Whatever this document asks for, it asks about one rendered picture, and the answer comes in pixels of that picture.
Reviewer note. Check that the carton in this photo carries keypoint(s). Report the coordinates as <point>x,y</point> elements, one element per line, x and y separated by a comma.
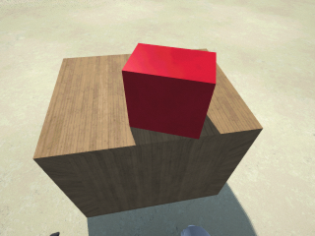
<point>169,89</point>

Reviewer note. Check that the pedestal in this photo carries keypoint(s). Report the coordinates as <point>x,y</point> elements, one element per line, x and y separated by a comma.
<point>88,149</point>

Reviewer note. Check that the robot right thigh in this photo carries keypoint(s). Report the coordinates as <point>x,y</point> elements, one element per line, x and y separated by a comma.
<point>194,231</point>

